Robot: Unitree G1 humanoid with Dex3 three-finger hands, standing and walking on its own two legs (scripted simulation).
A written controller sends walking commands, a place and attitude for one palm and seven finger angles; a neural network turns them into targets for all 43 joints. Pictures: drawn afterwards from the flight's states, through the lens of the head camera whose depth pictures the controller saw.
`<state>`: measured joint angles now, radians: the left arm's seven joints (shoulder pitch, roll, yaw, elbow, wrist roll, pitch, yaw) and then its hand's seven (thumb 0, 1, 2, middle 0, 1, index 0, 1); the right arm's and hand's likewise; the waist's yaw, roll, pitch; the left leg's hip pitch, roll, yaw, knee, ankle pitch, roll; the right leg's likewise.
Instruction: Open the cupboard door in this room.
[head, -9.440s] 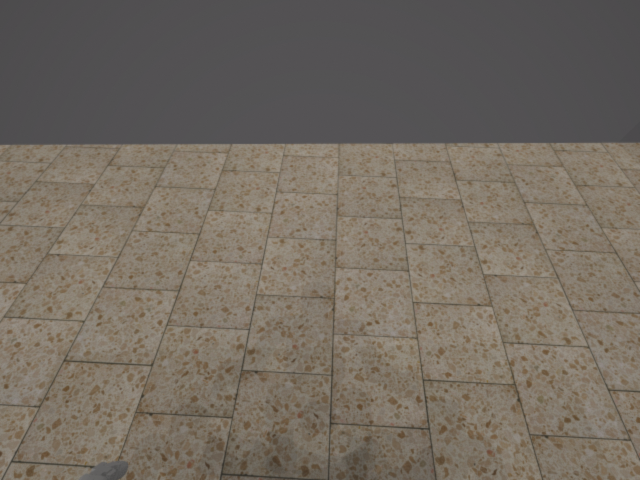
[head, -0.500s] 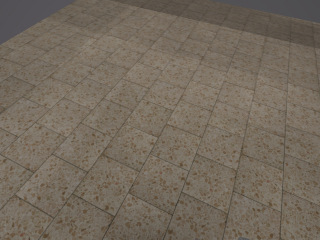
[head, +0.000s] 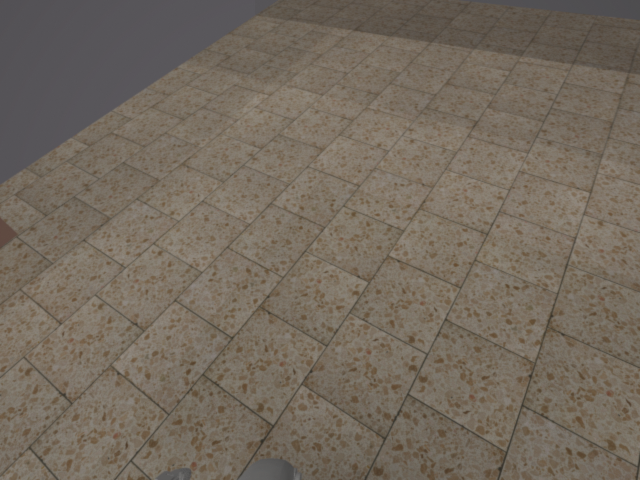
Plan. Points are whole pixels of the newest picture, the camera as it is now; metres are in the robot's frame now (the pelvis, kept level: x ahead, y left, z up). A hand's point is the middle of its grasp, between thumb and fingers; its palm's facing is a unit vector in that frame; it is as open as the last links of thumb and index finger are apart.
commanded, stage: turn or walk to find it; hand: left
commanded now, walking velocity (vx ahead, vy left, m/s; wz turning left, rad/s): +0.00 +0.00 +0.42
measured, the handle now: out of the picture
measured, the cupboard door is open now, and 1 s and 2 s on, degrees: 0 0 0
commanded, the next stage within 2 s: stand and wait in 0.98 s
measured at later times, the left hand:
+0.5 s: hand out of the picture -0.03 +0.27 -0.18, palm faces +0.26 -0.94 -0.24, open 7.4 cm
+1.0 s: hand out of the picture -0.02 +0.20 -0.14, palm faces +0.41 -0.87 -0.27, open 7.4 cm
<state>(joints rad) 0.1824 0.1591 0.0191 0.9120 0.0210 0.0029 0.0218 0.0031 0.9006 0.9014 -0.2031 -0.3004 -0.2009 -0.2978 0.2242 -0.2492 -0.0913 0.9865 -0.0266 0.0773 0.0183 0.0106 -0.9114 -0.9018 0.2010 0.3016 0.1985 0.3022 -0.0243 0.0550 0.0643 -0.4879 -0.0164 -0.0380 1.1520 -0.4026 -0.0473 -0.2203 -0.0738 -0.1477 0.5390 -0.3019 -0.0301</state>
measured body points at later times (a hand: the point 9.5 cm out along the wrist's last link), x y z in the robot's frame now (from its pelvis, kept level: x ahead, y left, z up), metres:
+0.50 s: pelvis -0.02 +0.05 +0.00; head +0.00 +0.09 +0.45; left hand -0.05 +0.32 -0.16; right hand +0.13 -0.16 -0.13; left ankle -0.04 +0.14 -0.74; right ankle -0.02 -0.11 -0.66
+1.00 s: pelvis -0.03 -0.01 +0.00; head +0.00 -0.03 +0.45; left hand -0.04 +0.25 -0.12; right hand +0.10 -0.23 -0.16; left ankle -0.11 +0.12 -0.65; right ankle +0.00 -0.09 -0.74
